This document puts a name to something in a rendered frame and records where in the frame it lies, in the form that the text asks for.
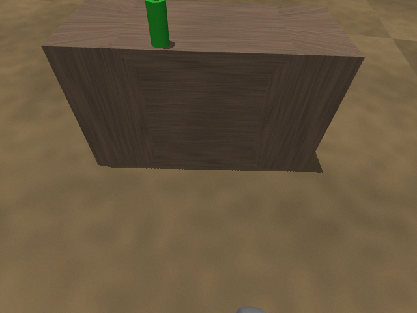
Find bottle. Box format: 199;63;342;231
145;0;169;48

